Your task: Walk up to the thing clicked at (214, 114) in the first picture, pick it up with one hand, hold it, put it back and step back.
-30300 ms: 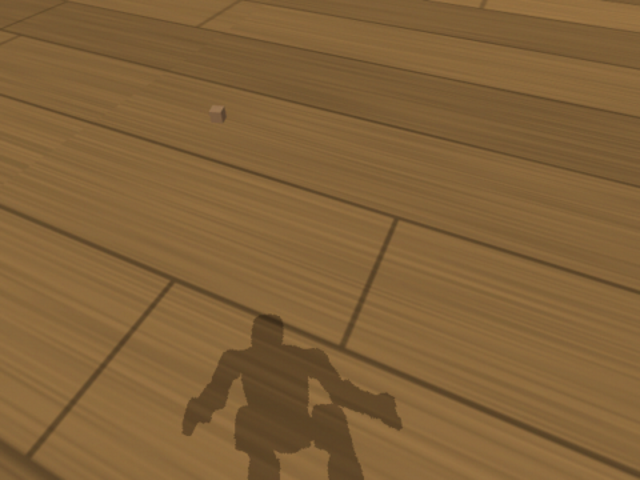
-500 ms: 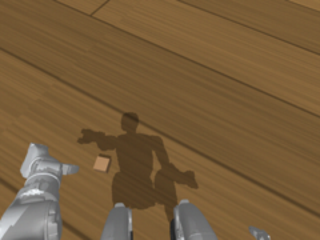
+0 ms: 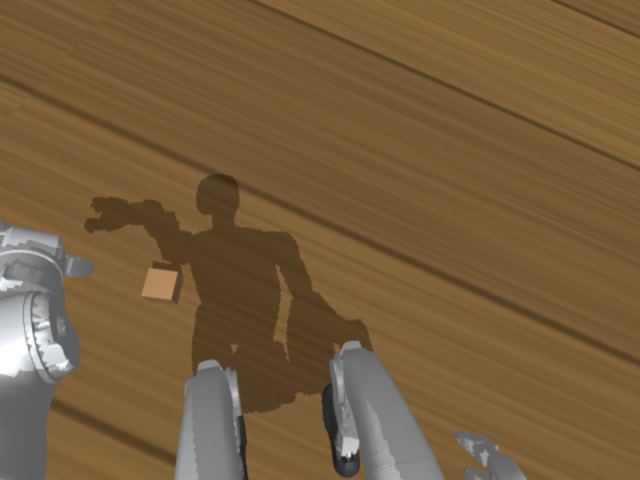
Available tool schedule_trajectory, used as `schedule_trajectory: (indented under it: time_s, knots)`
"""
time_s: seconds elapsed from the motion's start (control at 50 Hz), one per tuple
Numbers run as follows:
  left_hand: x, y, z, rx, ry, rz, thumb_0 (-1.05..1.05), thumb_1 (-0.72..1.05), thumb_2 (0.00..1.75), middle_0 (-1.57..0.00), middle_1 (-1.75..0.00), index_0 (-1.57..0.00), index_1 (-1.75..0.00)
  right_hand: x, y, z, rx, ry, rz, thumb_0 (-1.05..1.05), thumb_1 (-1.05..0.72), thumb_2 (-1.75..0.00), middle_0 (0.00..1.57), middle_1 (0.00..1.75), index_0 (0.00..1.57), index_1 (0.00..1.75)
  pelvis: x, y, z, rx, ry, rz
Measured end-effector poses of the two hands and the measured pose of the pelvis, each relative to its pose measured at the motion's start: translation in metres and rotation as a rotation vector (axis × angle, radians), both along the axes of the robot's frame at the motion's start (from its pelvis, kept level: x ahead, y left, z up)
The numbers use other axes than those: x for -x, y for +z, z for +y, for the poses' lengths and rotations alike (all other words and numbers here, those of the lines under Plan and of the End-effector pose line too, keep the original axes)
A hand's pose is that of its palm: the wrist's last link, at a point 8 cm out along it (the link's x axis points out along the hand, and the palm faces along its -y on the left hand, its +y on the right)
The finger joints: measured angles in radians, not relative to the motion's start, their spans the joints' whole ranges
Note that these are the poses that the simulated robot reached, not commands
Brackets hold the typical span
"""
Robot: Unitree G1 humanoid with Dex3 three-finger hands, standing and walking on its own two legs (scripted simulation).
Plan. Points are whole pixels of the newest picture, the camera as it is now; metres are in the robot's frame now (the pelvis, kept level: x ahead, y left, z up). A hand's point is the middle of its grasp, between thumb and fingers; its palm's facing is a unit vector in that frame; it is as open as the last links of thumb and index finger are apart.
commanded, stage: go down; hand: left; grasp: from above
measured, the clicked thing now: (163, 286) +0.48 +0.27 -0.56
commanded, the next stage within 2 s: approach in 1.46 s
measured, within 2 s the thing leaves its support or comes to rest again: neither
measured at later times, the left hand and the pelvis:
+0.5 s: hand (43, 254) +0.43 +0.33 -0.13, palm faces +0.01 -0.49 -0.87, open 14.8 cm; pelvis +0.00 +0.00 -0.04, yaw -1 degrees
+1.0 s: hand (52, 259) +0.43 +0.33 -0.15, palm faces -0.03 -0.45 -0.89, open 14.3 cm; pelvis -0.01 +0.00 -0.07, yaw -2 degrees
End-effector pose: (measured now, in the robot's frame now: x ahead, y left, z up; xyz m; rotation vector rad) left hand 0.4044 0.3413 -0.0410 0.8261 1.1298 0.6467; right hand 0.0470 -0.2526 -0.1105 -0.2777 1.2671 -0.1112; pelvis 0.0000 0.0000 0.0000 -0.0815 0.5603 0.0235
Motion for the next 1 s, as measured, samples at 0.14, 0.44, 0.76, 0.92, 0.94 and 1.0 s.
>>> schedule_trajectory:
  time_s: [0.14,0.44,0.76,0.92,0.94,1.0]
  knots:
    - [-0.01,-0.018,0.003,-0.016,0.01,0.006,0.0,-0.59,0.85,-0.05,-1.02,-0.04,-1.02,0.003,-0.018,0.004,-0.017,-0.009,0.02,0.01,-0.91,-0.9,0.2,0.3,0.2,0.3,0.002,-0.017,0.003,0.01,-0.003,0.024]
    - [-0.021,-0.031,0.001,-0.061,0.005,0.039,0.0,-0.59,0.87,-0.05,-1.0,-0.04,-1.02,0.007,-0.041,-0.001,-0.038,-0.01,0.032,0.01,-0.91,-0.9,0.2,0.3,0.2,0.3,0.003,-0.039,0.003,0.011,-0.011,0.044]
    - [-0.025,-0.045,-0.003,-0.093,0.012,0.049,0.0,-0.58,0.95,-0.07,-1.02,-0.05,-1.04,0.017,-0.06,-0.011,-0.041,-0.017,0.052,0.01,-0.91,-0.9,0.2,0.3,0.2,0.3,0.009,-0.058,-0.003,0.004,-0.023,0.057]
    - [-0.023,-0.05,-0.004,-0.106,0.002,0.069,0.0,-0.56,0.98,-0.08,-1.03,-0.06,-1.04,0.019,-0.065,-0.011,-0.045,-0.014,0.053,0.01,-0.91,-0.9,0.2,0.3,0.2,0.3,0.01,-0.063,-0.004,0.004,-0.024,0.055]
    - [-0.023,-0.051,-0.005,-0.109,0.001,0.071,0.0,-0.56,0.98,-0.08,-1.03,-0.06,-1.04,0.02,-0.066,-0.01,-0.045,-0.014,0.052,0.01,-0.91,-0.9,0.2,0.3,0.2,0.3,0.01,-0.064,-0.004,0.004,-0.024,0.056]
    - [-0.022,-0.053,-0.005,-0.117,-0.005,0.076,0.0,-0.55,0.99,-0.08,-1.03,-0.06,-1.04,0.02,-0.068,-0.01,-0.044,-0.015,0.052,0.01,-0.91,-0.9,0.2,0.3,0.2,0.3,0.01,-0.065,-0.003,0.005,-0.025,0.056]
